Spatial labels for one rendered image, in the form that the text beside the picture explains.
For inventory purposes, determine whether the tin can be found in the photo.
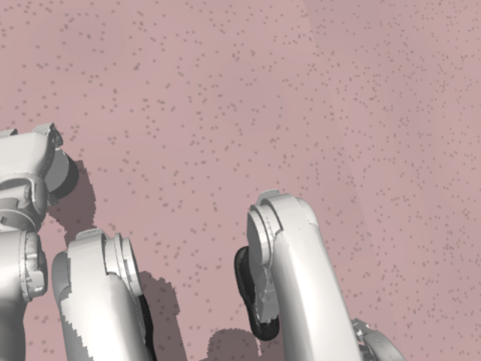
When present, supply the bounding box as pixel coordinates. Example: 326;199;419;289
44;145;79;199

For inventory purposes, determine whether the right robot hand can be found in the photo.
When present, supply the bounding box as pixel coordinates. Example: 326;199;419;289
351;318;406;361

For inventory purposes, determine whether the left robot foot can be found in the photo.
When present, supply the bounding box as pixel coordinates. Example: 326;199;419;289
139;294;157;361

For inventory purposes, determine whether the left robot hand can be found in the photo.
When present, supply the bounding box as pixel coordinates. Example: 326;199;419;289
0;123;63;207

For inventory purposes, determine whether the right robot foot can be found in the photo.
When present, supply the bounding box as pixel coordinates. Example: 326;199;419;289
234;246;280;341

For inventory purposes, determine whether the left robot arm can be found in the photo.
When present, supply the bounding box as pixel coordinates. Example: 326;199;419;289
0;173;48;361

